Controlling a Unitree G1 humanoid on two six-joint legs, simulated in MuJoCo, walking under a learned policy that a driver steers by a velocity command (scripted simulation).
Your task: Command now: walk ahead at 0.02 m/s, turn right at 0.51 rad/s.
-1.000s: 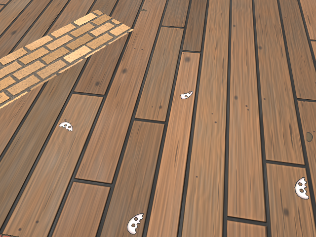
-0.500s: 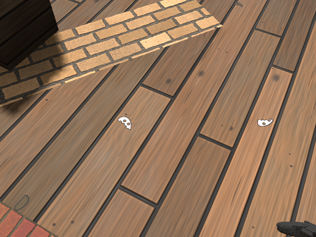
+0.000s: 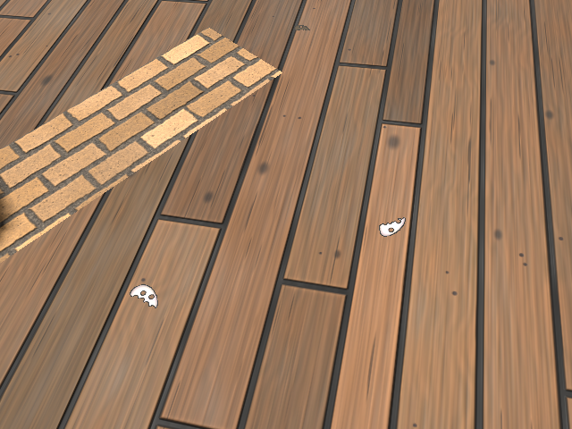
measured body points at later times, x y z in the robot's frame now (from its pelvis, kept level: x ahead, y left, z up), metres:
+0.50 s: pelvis +0.02 +0.04 +0.00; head +0.06 +0.04 +0.45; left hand +0.26 +0.28 -0.10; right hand +0.08 -0.28 -0.09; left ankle +0.06 +0.14 -0.74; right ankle -0.04 -0.08 -0.67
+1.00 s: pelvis +0.00 -0.01 +0.00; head +0.02 -0.05 +0.45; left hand +0.27 +0.13 -0.08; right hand -0.04 -0.33 -0.12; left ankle +0.05 +0.13 -0.68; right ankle -0.04 -0.10 -0.74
